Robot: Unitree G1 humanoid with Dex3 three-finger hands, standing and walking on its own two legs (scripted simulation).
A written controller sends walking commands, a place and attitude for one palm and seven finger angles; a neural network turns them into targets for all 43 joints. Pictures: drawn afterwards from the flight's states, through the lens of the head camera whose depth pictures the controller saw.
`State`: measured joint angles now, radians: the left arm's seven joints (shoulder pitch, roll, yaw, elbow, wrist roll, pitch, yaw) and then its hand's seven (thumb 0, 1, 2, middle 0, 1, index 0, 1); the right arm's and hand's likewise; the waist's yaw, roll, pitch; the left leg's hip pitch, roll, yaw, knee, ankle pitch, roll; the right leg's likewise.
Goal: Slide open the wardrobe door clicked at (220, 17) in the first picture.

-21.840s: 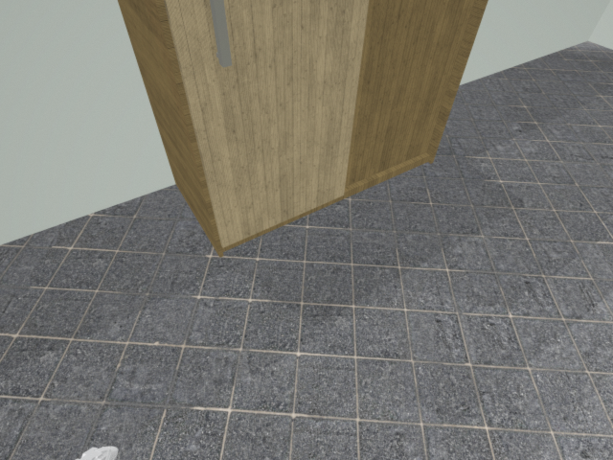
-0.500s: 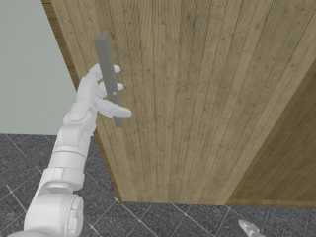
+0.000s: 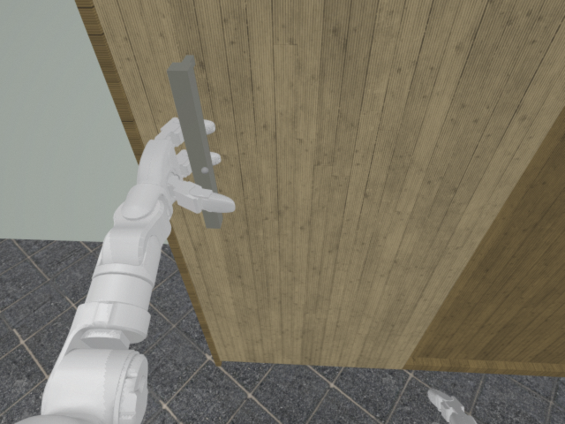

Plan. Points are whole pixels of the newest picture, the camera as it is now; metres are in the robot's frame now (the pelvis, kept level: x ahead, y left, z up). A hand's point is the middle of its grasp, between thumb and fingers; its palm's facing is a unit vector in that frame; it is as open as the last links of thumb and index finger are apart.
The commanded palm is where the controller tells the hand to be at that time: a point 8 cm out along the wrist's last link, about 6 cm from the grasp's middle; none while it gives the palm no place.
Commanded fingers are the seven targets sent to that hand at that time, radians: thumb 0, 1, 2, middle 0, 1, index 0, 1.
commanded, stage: slide the fingers in behind the handle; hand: left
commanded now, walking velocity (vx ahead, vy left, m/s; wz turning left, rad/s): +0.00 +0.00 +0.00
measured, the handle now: (203, 152) +0.47 +0.14 +0.17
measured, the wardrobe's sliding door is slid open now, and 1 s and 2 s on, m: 0.00 0.00 0.00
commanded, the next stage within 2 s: grip the handle and tug to test in 0.08 s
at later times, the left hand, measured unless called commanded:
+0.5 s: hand (209, 168) +0.41 +0.12 +0.18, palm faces -0.01 -1.00 +0.00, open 11.5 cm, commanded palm +0.38 +0.17 +0.18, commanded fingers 0.00 0.29 0.64 -0.38 -1.31 -0.38 -1.31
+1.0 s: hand (208, 168) +0.41 +0.12 +0.18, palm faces +0.00 -1.00 +0.00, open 6.1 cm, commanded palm +0.38 +0.17 +0.18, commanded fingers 0.00 0.90 0.90 -0.45 -1.40 -0.45 -1.40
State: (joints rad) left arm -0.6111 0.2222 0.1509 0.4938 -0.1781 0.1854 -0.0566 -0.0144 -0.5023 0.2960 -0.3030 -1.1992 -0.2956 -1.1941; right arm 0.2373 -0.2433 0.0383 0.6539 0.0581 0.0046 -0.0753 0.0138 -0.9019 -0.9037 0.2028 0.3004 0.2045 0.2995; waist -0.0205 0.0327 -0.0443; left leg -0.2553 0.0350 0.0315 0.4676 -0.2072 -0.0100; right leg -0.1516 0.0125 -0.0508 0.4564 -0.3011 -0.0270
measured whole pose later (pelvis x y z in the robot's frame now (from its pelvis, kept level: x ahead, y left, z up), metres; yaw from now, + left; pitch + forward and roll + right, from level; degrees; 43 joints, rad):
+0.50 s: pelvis +0.00 +0.00 +0.00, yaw +0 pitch +0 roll +0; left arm -0.61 0.20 0.14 0.49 -0.17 0.17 -0.04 -0.01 -0.13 0.45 -0.34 -1.25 -0.34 -1.25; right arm 0.25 -0.24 0.03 0.66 0.06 0.00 -0.07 0.01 -0.90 -0.90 0.20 0.30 0.20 0.30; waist -0.02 0.03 -0.04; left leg -0.25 0.03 0.04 0.47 -0.21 -0.01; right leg -0.15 0.01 -0.05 0.45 -0.30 -0.02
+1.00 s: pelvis +0.01 +0.00 +0.00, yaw +0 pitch +0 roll +0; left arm -0.57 0.20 0.14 0.43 -0.17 0.20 -0.03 0.00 0.67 0.79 -0.35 -1.35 -0.35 -1.34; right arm 0.24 -0.24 0.04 0.65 0.05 0.02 -0.07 0.01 -0.90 -0.90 0.20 0.30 0.20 0.30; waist -0.02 0.03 -0.05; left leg -0.23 0.03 0.04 0.45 -0.22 -0.01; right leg -0.13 0.01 -0.04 0.44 -0.31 -0.03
